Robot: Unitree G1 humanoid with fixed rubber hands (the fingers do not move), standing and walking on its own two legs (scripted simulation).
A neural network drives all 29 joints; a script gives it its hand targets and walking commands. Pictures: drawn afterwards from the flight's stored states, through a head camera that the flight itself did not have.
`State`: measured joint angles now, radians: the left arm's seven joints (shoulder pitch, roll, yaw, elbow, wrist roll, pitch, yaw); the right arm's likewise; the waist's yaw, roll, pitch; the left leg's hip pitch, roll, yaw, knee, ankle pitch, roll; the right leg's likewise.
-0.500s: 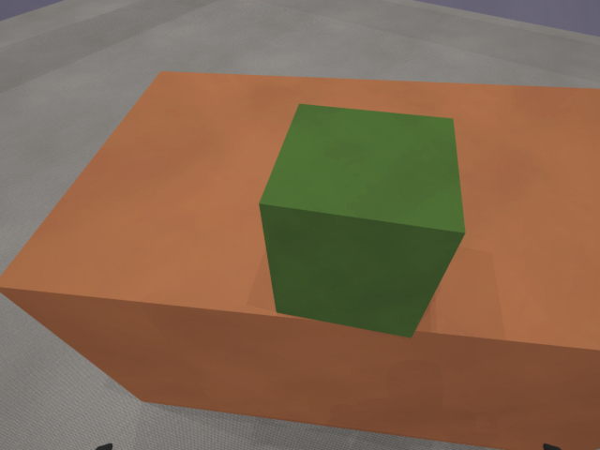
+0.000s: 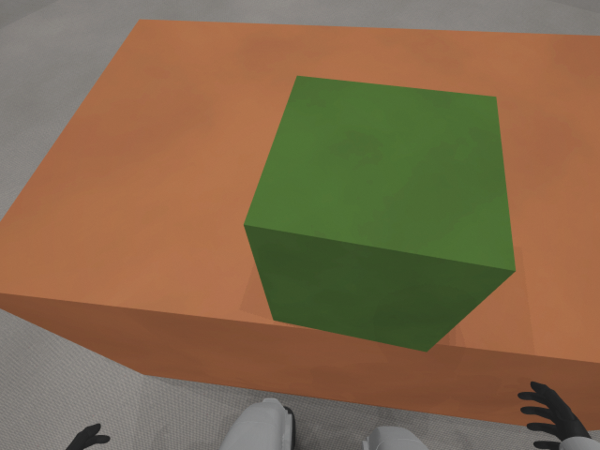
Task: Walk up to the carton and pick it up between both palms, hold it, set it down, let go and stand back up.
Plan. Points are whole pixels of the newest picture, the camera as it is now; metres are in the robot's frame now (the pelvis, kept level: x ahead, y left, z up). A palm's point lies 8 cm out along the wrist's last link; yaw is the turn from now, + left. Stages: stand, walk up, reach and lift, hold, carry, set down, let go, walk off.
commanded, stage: walk up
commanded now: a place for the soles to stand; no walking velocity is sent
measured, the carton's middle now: (367, 225) +0.35 -0.04 +0.09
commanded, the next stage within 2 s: none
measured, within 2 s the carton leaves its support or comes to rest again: neither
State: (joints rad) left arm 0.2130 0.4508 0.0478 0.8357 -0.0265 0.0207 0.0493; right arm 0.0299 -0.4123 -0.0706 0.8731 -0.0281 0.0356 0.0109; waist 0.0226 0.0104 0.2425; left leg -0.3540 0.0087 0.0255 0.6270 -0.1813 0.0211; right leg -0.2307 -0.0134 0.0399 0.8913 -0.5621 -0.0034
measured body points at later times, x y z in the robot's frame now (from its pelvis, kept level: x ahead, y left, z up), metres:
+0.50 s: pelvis -0.04 +0.01 +0.00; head +0.02 -0.01 +0.45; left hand +0.11 +0.34 -0.08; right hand +0.07 -0.33 -0.12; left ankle +0.00 +0.14 -0.72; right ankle +0.00 -0.12 -0.72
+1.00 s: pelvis -0.04 +0.00 +0.02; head -0.02 +0.00 +0.47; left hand +0.09 +0.32 -0.08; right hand +0.05 -0.33 -0.09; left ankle +0.00 +0.14 -0.72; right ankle +0.00 -0.12 -0.72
